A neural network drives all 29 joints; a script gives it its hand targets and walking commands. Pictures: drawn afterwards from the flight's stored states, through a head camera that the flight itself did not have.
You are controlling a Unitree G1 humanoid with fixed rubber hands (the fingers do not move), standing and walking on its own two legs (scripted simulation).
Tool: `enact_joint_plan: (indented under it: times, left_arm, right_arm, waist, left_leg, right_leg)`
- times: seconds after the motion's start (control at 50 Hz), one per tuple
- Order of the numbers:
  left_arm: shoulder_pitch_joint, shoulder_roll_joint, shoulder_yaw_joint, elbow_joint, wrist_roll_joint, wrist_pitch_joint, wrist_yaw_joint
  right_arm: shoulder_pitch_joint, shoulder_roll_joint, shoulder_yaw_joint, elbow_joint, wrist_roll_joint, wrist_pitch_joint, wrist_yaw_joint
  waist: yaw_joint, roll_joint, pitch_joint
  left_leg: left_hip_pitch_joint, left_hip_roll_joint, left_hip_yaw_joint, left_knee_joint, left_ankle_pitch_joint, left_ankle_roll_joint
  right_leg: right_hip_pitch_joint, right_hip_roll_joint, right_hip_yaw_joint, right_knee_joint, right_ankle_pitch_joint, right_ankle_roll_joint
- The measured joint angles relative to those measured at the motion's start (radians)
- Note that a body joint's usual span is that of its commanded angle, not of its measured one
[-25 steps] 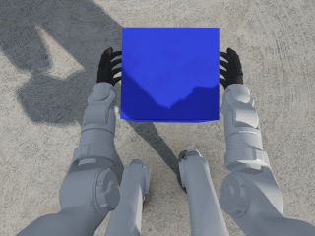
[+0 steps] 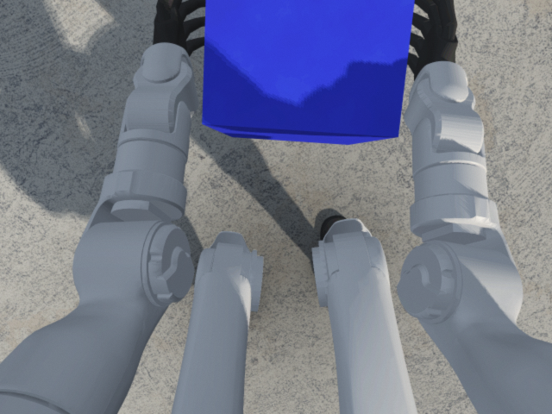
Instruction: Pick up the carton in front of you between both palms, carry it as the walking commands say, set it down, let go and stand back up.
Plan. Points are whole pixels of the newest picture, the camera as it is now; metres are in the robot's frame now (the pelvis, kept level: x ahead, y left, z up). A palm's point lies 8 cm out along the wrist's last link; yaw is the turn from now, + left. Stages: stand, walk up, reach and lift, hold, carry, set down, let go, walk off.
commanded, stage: set down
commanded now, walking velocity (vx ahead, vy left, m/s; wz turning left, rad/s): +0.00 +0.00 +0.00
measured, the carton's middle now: (299, 63) +0.53 -0.07 -0.21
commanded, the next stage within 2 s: none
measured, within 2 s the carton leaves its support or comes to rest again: rests again in 0.86 s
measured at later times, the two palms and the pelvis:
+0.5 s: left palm (196, 56) +0.55 +0.08 -0.22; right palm (410, 71) +0.50 -0.22 -0.22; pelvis +0.01 +0.01 -0.05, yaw +0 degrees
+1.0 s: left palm (197, 66) +0.55 +0.08 -0.24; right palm (407, 75) +0.50 -0.22 -0.24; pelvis +0.00 +0.00 -0.07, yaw +0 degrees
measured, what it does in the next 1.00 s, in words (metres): lowers itself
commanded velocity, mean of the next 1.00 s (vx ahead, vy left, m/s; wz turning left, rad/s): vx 0.00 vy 0.00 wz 0.00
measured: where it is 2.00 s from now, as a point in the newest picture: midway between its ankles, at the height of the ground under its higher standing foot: (286, 293)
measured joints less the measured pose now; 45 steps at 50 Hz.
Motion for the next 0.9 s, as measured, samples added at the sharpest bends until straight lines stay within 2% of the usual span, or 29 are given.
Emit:
enact_joint_plan:
  times: [0.16,0.3,0.38,0.7,0.9]
  left_arm:
    - [-0.102,0.047,-0.087,0.047,-0.058,-0.01,0.038]
    - [-0.139,0.077,-0.188,0.078,-0.117,-0.013,0.068]
    - [-0.141,0.087,-0.213,0.097,-0.131,-0.021,0.075]
    - [-0.18,0.091,-0.187,0.204,-0.088,-0.042,0.06]
    - [-0.195,0.099,-0.187,0.223,-0.089,-0.056,0.016]
  right_arm:
    - [-0.082,-0.057,0.008,0.038,0.051,-0.017,-0.003]
    - [-0.091,-0.083,0.012,0.061,0.114,-0.037,-0.006]
    - [-0.096,-0.082,0.003,0.083,0.122,-0.047,-0.005]
    - [-0.127,-0.113,0.001,0.186,0.087,-0.06,0.041]
    - [-0.163,-0.148,0.003,0.254,0.083,-0.081,0.055]
  waist:
    - [-0.016,-0.003,0.125]
    - [-0.029,-0.023,0.189]
    - [-0.028,-0.02,0.187]
    - [-0.04,-0.009,0.227]
    - [-0.035,-0.011,0.265]
  left_leg:
    - [-0.064,-0.017,0.003,0.111,-0.018,-0.002]
    - [-0.076,-0.034,-0.011,0.185,-0.045,-0.006]
    - [-0.084,-0.027,-0.013,0.212,-0.058,0.0]
    - [-0.084,-0.012,0.012,0.245,-0.046,0.021]
    - [-0.078,0.001,0.02,0.266,-0.051,0.028]
  right_leg:
    - [-0.056,-0.006,-0.008,0.102,-0.019,0.012]
    - [-0.058,-0.039,-0.038,0.174,-0.06,0.001]
    - [-0.061,-0.044,-0.049,0.193,-0.072,0.0]
    - [-0.052,-0.059,-0.047,0.228,-0.071,0.002]
    - [-0.045,-0.068,-0.053,0.253,-0.081,-0.005]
